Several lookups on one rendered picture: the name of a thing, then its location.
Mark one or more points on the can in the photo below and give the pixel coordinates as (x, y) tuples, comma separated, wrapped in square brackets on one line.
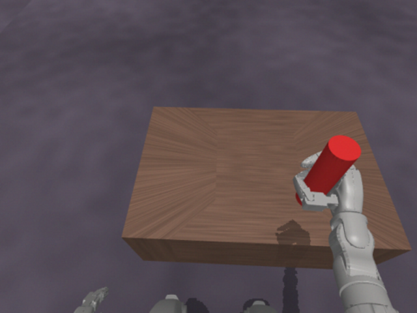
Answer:
[(339, 154)]

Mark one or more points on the right robot arm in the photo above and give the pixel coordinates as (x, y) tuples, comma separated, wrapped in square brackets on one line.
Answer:
[(359, 283)]

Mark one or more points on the right robot hand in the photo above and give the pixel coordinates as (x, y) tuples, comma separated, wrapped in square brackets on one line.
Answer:
[(346, 195)]

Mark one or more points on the left robot hand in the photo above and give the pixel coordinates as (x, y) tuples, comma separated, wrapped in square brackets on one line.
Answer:
[(92, 300)]

